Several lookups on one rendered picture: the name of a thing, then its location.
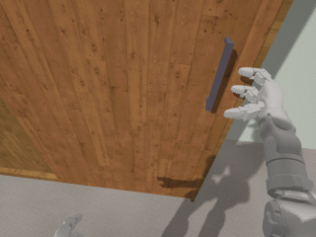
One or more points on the right robot hand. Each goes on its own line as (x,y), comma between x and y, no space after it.
(270,96)

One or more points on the right robot upper arm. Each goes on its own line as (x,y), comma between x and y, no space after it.
(284,218)

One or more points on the handle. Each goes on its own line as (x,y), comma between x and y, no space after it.
(229,44)

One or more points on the left robot hand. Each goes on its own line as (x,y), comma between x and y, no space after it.
(68,225)

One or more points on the wardrobe door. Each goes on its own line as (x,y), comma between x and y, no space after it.
(17,151)
(112,93)

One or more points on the robot right forearm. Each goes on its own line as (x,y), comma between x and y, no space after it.
(287,175)

